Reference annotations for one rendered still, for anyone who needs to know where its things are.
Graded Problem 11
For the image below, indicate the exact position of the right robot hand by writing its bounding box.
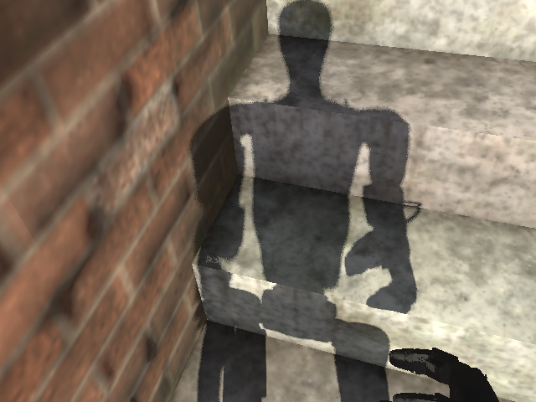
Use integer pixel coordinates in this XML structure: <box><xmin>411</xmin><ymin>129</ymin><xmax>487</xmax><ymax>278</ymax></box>
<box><xmin>379</xmin><ymin>348</ymin><xmax>499</xmax><ymax>402</ymax></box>

